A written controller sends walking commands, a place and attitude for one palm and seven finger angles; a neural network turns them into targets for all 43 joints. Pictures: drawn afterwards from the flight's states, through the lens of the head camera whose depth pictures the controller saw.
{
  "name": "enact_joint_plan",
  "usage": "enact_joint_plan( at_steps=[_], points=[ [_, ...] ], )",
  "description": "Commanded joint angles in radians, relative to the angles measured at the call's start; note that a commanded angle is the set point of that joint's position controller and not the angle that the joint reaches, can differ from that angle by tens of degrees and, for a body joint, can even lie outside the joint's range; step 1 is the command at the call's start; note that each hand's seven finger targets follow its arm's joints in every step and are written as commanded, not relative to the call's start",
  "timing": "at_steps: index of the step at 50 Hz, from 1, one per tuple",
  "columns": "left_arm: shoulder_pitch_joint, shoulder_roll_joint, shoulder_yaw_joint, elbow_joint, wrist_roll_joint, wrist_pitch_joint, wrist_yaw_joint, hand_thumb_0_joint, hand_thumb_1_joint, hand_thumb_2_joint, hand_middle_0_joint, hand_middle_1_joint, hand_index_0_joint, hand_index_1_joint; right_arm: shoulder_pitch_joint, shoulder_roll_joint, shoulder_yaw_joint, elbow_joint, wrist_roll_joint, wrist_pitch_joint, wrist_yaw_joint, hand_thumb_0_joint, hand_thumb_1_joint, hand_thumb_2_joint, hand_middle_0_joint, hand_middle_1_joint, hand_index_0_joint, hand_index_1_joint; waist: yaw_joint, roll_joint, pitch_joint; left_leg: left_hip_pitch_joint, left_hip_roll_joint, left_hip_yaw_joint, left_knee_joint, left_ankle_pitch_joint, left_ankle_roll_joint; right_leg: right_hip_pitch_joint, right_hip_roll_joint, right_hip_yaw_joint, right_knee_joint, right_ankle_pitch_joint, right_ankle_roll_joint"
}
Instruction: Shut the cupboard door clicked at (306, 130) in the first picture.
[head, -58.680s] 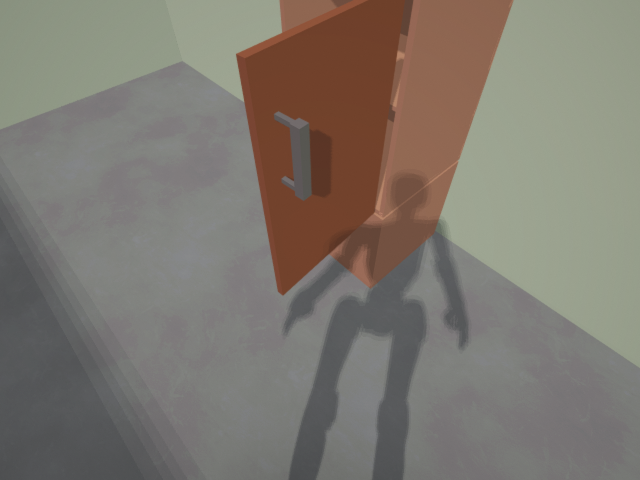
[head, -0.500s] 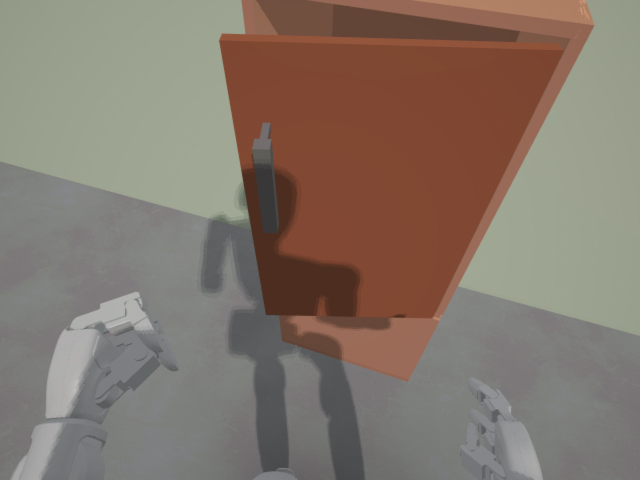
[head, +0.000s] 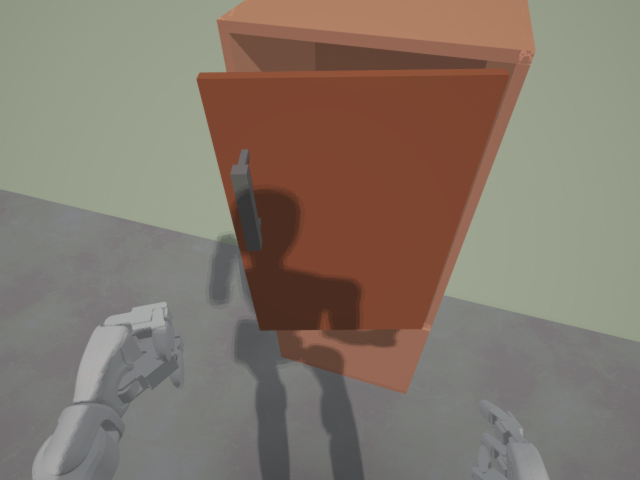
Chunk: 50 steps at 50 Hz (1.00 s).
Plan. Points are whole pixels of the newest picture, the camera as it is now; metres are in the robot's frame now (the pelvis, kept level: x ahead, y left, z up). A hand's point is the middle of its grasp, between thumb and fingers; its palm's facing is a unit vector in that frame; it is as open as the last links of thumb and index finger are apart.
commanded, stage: raise the hand and make a fist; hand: left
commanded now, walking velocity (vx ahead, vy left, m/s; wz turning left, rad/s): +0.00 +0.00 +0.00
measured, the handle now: (249, 202) +0.47 +0.15 +0.10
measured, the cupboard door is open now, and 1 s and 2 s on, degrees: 18 18 18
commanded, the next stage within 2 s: bring the fist close to the handle in 0.18 s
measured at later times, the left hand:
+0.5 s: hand (190, 326) +0.25 +0.17 +0.11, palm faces +0.12 -0.99 -0.04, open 3.1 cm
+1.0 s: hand (250, 282) +0.32 +0.12 +0.10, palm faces +0.03 -1.00 -0.01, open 3.1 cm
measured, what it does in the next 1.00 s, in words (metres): stands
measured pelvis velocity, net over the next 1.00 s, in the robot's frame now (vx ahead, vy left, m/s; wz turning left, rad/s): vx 0.01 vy -0.01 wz -0.01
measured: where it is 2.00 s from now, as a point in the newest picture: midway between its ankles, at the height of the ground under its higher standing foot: outside the picture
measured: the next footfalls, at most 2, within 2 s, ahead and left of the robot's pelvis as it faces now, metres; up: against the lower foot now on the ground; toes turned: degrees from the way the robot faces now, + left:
none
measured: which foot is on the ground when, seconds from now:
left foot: down 0.00-1.00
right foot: down 0.00-1.00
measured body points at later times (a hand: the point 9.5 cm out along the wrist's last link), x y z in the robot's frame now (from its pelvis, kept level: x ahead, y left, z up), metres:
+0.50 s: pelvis +0.01 -0.02 +0.00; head +0.02 -0.04 +0.45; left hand +0.24 +0.22 +0.11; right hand +0.19 -0.25 -0.08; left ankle +0.03 +0.10 -0.71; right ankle +0.00 -0.10 -0.71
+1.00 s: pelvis +0.01 -0.01 +0.00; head +0.02 -0.03 +0.45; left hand +0.32 +0.17 +0.10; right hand +0.17 -0.24 -0.09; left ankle +0.03 +0.10 -0.71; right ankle +0.00 -0.10 -0.71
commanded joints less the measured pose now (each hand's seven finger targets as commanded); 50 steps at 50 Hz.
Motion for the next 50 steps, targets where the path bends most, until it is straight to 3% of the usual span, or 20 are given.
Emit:
enact_joint_plan(
  at_steps=[1, 5, 7, 10, 11, 13, 15, 19, 21, 24, 27, 31, 34, 36, 39, 40, 41, 42, 45, 50],
  points=[
    [-0.191, 0.194, 0.159, -0.327, -0.008, -0.167, 0.059, 0.000, 0.900, 0.900, -1.300, -1.500, -1.300, -1.500, -0.111, -0.100, -0.045, -0.162, -0.010, -0.075, -0.004, 0.000, -0.900, -0.900, 0.200, 0.300, 0.200, 0.300, 0.011, -0.004, -0.150, 0.122, 0.013, -0.044, -0.108, 0.148, -0.012, 0.016, -0.004, 0.038, -0.114, 0.162, 0.008],
    [-0.150, 0.118, 0.098, -0.241, -0.010, -0.212, 0.054, 0.000, 0.900, 0.900, -1.300, -1.500, -1.300, -1.500, -0.109, -0.100, -0.046, -0.142, -0.010, -0.080, 0.009, 0.000, -0.900, -0.900, 0.200, 0.300, 0.200, 0.300, -0.007, 0.014, -0.109, 0.100, 0.007, -0.033, -0.086, 0.129, -0.013, -0.015, -0.008, 0.044, -0.110, 0.166, 0.011],
    [-0.096, 0.091, 0.063, -0.170, -0.015, -0.182, 0.020, 0.000, 0.900, 0.900, -1.300, -1.500, -1.300, -1.500, -0.103, -0.107, -0.051, -0.143, -0.005, -0.077, 0.011, 0.000, -0.900, -0.900, 0.200, 0.300, 0.200, 0.300, -0.012, -0.050, -0.090, 0.060, 0.004, -0.027, -0.072, 0.113, -0.009, 0.003, -0.024, 0.082, -0.140, 0.159, 0.024],
    [-0.080, 0.104, 0.056, -0.152, -0.023, -0.122, -0.025, 0.000, 0.900, 0.900, -1.300, -1.500, -1.300, -1.500, -0.103, -0.115, -0.055, -0.157, 0.005, -0.066, 0.004, 0.000, -0.900, -0.900, 0.200, 0.300, 0.200, 0.300, -0.003, -0.069, -0.085, 0.041, 0.001, -0.021, -0.067, 0.105, -0.009, 0.026, -0.045, 0.121, -0.171, 0.161, 0.039],
    [-0.066, 0.130, 0.079, -0.143, -0.023, -0.108, -0.027, 0.000, 0.900, 0.900, -1.300, -1.500, -1.300, -1.500, -0.098, -0.117, -0.056, -0.158, 0.006, -0.061, 0.001, 0.000, -0.900, -0.900, 0.200, 0.300, 0.200, 0.300, 0.000, -0.105, -0.088, 0.034, 0.002, -0.025, -0.062, 0.110, -0.008, 0.041, -0.052, 0.135, -0.175, 0.174, 0.048],
    [-0.117, 0.153, 0.107, -0.200, -0.023, -0.103, -0.018, 0.000, 0.900, 0.900, -1.300, -1.500, -1.300, -1.500, -0.110, -0.111, -0.054, -0.171, 0.002, -0.055, -0.004, 0.000, -0.900, -0.900, 0.200, 0.300, 0.200, 0.300, 0.004, -0.098, -0.109, 0.041, 0.001, -0.026, -0.062, 0.125, -0.007, 0.058, -0.059, 0.143, -0.172, 0.209, 0.053],
    [-0.158, 0.160, 0.136, -0.257, -0.024, -0.133, 0.005, 0.000, 0.900, 0.900, -1.300, -1.500, -1.300, -1.500, -0.113, -0.101, -0.053, -0.170, -0.003, -0.053, -0.004, 0.000, -0.900, -0.900, 0.200, 0.300, 0.200, 0.300, 0.007, -0.089, -0.153, 0.065, 0.001, -0.026, -0.063, 0.158, -0.009, 0.077, -0.055, 0.131, -0.151, 0.269, 0.053],
    [-0.237, 0.138, 0.130, -0.230, -0.019, -0.205, 0.047, 0.000, 0.900, 0.900, -1.300, -1.500, -1.300, -1.500, -0.108, -0.093, -0.049, -0.139, -0.010, -0.056, 0.001, 0.000, -0.900, -0.900, 0.200, 0.300, 0.200, 0.300, -0.013, -0.074, -0.125, 0.064, 0.002, -0.027, -0.049, 0.163, -0.011, 0.046, -0.048, 0.122, -0.127, 0.314, 0.053],
    [-0.250, 0.126, 0.104, -0.182, -0.009, -0.215, 0.039, 0.000, 0.900, 0.900, -1.300, -1.500, -1.300, -1.500, -0.104, -0.099, -0.053, -0.127, -0.006, -0.052, 0.005, 0.000, -0.900, -0.900, 0.200, 0.300, 0.200, 0.300, -0.023, -0.074, -0.122, 0.062, 0.002, -0.023, -0.043, 0.159, -0.009, 0.033, -0.048, 0.123, -0.126, 0.303, 0.054],
    [-0.279, 0.062, -0.003, -0.124, 0.004, -0.176, 0.008, 0.000, 0.900, 0.900, -1.300, -1.500, -1.300, -1.500, -0.103, -0.104, -0.054, -0.129, 0.003, -0.052, 0.004, 0.000, -0.900, -0.900, 0.200, 0.300, 0.200, 0.300, -0.032, -0.020, -0.103, 0.085, 0.003, -0.022, -0.060, 0.142, -0.004, -0.003, -0.037, 0.101, -0.133, 0.250, 0.040],
    [-0.309, 0.059, -0.024, -0.101, 0.014, -0.123, 0.000, 0.000, 0.900, 0.900, -1.300, -1.500, -1.300, -1.500, -0.100, -0.110, -0.058, -0.136, 0.009, -0.044, -0.001, 0.000, -0.900, -0.900, 0.200, 0.300, 0.200, 0.300, -0.028, -0.052, -0.136, 0.095, 0.004, -0.025, -0.071, 0.144, 0.000, 0.017, -0.037, 0.098, -0.144, 0.225, 0.039],
    [-0.379, 0.108, 0.042, -0.126, 0.027, -0.110, 0.068, 0.000, 0.900, 0.900, -1.300, -1.500, -1.300, -1.500, -0.115, -0.106, -0.057, -0.144, 0.000, -0.032, -0.001, 0.000, -0.900, -0.900, 0.200, 0.300, 0.200, 0.300, -0.007, -0.091, -0.180, 0.120, 0.007, -0.026, -0.088, 0.178, 0.000, 0.042, -0.031, 0.075, -0.127, 0.263, 0.034],
    [-0.426, 0.079, 0.046, -0.129, 0.043, -0.138, 0.130, 0.000, 0.900, 0.900, -1.300, -1.500, -1.300, -1.500, -0.125, -0.090, -0.053, -0.138, -0.009, -0.024, 0.009, 0.000, -0.900, -0.900, 0.200, 0.300, 0.200, 0.300, 0.002, -0.072, -0.197, 0.142, 0.009, -0.019, -0.101, 0.201, -0.005, 0.045, -0.021, 0.051, -0.104, 0.283, 0.024],
    [-0.434, 0.075, 0.033, -0.104, 0.062, -0.150, 0.158, 0.000, 0.900, 0.900, -1.300, -1.500, -1.300, -1.500, -0.122, -0.092, -0.053, -0.132, -0.013, -0.016, 0.017, 0.000, -0.900, -0.900, 0.200, 0.300, 0.200, 0.300, 0.000, -0.073, -0.197, 0.142, 0.012, -0.015, -0.098, 0.215, -0.004, 0.042, -0.018, 0.047, -0.098, 0.295, 0.022],
    [-0.472, 0.012, -0.051, -0.056, 0.089, -0.141, 0.164, 0.000, 0.900, 0.900, -1.300, -1.500, -1.300, -1.500, -0.118, -0.094, -0.052, -0.127, -0.011, -0.003, 0.028, 0.000, -0.900, -0.900, 0.200, 0.300, 0.200, 0.300, -0.018, -0.022, -0.169, 0.152, 0.015, -0.014, -0.105, 0.213, -0.008, 0.013, -0.015, 0.036, -0.092, 0.288, 0.015],
    [-0.488, 0.005, -0.061, -0.032, 0.093, -0.131, 0.162, 0.000, 0.900, 0.900, -1.300, -1.500, -1.300, -1.500, -0.114, -0.095, -0.054, -0.123, -0.011, 0.002, 0.029, 0.000, -0.900, -0.900, 0.200, 0.300, 0.200, 0.300, -0.026, -0.023, -0.157, 0.155, 0.016, -0.015, -0.105, 0.205, -0.008, 0.002, -0.014, 0.034, -0.098, 0.280, 0.015],
    [-0.480, 0.020, -0.050, 0.007, 0.094, -0.116, 0.160, 0.000, 0.900, 0.900, -1.300, -1.500, -1.300, -1.500, -0.111, -0.102, -0.056, -0.122, -0.010, 0.009, 0.028, 0.000, -0.900, -0.900, 0.200, 0.300, 0.200, 0.300, -0.024, -0.071, -0.143, 0.141, 0.017, -0.017, -0.105, 0.198, -0.004, 0.007, -0.013, 0.039, -0.109, 0.277, 0.018],
    [-0.507, 0.016, -0.059, 0.016, 0.093, -0.106, 0.155, 0.000, 0.900, 0.900, -1.300, -1.500, -1.300, -1.500, -0.115, -0.103, -0.056, -0.122, -0.007, 0.015, 0.027, 0.000, -0.900, -0.900, 0.200, 0.300, 0.200, 0.300, -0.029, -0.065, -0.143, 0.139, 0.016, -0.015, -0.111, 0.184, -0.006, 0.009, -0.016, 0.044, -0.117, 0.266, 0.018],
    [-0.592, -0.006, -0.084, 0.005, 0.096, -0.091, 0.154, 0.000, 0.900, 0.900, -1.300, -1.500, -1.300, -1.500, -0.119, -0.101, -0.057, -0.128, -0.004, 0.028, 0.023, 0.000, -0.900, -0.900, 0.200, 0.300, 0.200, 0.300, -0.029, -0.058, -0.177, 0.166, 0.016, -0.021, -0.117, 0.194, -0.007, 0.017, -0.012, 0.037, -0.114, 0.269, 0.014],
    [-0.677, -0.024, -0.086, -0.024, 0.105, -0.126, 0.210, 0.000, 0.900, 0.900, -1.300, -1.500, -1.300, -1.500, -0.117, -0.091, -0.058, -0.116, -0.014, 0.030, 0.028, 0.000, -0.900, -0.900, 0.200, 0.300, 0.200, 0.300, -0.023, -0.049, -0.247, 0.215, 0.021, -0.024, -0.111, 0.259, -0.012, 0.035, -0.009, 0.028, -0.093, 0.325, 0.009]
  ],
)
